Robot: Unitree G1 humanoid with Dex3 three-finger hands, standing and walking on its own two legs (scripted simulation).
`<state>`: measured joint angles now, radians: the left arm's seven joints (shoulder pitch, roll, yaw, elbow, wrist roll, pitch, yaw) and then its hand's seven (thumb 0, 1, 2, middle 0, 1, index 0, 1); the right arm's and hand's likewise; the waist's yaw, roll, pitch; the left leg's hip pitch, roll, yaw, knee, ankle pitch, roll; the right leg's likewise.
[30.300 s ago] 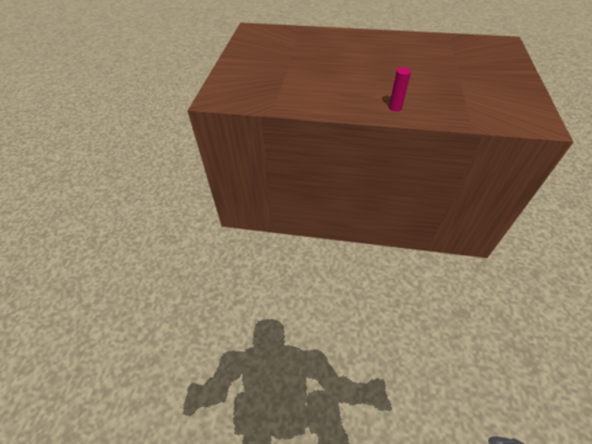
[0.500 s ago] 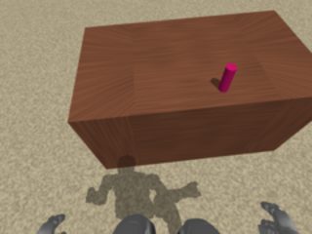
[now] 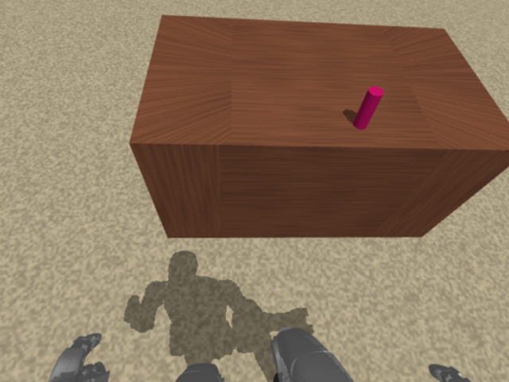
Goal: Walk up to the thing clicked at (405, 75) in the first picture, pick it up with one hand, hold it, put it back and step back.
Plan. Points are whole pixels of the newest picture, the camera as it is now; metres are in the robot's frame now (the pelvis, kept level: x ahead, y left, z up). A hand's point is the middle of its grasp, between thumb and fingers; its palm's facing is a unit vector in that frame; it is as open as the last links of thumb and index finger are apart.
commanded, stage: step back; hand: right
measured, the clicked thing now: (367, 108) +0.76 -0.33 -0.11
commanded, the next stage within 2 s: none
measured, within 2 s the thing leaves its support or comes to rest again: neither
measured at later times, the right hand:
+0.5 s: hand out of the picture -0.06 -0.34 -0.15, palm faces +0.02 +0.91 -0.41, open 7.4 cm
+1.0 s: hand out of the picture -0.19 -0.39 -0.14, palm faces +0.04 +0.90 -0.43, open 7.4 cm
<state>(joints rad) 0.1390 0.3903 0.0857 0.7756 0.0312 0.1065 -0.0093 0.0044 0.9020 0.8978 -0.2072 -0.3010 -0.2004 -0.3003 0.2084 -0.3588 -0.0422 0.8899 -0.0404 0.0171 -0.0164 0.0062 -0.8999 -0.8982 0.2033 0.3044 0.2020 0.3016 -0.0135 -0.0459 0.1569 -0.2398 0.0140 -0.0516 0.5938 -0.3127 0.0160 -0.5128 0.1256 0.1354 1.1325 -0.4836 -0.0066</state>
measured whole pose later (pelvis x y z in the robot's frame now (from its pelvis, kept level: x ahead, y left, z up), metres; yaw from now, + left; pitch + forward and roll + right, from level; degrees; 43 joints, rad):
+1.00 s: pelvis -0.31 -0.10 -0.02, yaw -4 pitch -3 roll -2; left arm 0.24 0.37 0.06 0.94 0.04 0.02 0.00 0.00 0.90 0.90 -0.21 -0.30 -0.20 -0.30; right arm 0.11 -0.43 -0.06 0.85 -0.03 0.04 -0.01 0.00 -0.90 -0.90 0.20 0.30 0.20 0.30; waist 0.01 0.06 0.11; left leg -0.45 0.07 -0.08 0.78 -0.39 0.02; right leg -0.20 0.04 0.04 0.64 -0.40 0.01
